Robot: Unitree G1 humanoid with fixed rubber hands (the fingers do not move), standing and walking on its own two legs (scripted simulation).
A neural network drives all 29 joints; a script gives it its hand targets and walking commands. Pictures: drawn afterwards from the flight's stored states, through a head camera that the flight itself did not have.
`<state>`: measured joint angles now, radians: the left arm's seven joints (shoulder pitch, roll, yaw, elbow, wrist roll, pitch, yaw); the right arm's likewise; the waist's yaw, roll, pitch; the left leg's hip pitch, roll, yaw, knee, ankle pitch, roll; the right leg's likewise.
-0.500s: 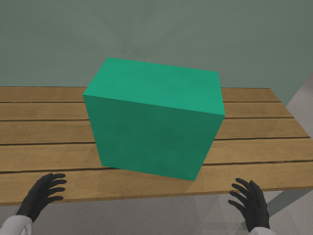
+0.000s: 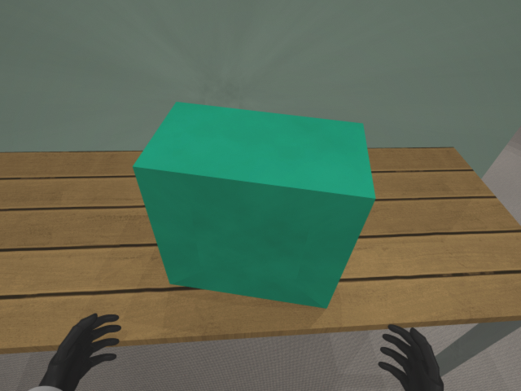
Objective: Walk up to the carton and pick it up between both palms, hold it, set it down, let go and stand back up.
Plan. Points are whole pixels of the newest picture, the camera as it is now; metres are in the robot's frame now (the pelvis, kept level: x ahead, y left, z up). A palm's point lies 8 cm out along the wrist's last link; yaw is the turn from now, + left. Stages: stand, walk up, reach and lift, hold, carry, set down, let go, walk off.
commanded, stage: set down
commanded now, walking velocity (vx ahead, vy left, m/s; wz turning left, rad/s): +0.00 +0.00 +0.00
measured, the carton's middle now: (256, 211) +0.41 +0.01 +0.06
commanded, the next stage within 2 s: let go in 0.72 s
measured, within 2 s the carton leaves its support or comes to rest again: neither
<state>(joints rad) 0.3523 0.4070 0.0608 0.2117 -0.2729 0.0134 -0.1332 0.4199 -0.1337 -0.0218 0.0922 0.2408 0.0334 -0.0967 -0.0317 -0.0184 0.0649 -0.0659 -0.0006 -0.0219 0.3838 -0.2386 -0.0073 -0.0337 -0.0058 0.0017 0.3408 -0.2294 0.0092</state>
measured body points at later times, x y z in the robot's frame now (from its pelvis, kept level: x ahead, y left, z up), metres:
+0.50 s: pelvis +0.00 +0.00 +0.00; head -0.01 +0.00 +0.45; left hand +0.18 +0.25 -0.03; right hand +0.16 -0.22 -0.06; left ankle -0.01 +0.12 -0.75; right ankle -0.02 -0.13 -0.75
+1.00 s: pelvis +0.00 +0.00 +0.00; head -0.01 -0.02 +0.45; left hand +0.18 +0.25 -0.02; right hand +0.16 -0.22 -0.09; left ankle -0.01 +0.12 -0.75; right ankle -0.02 -0.13 -0.75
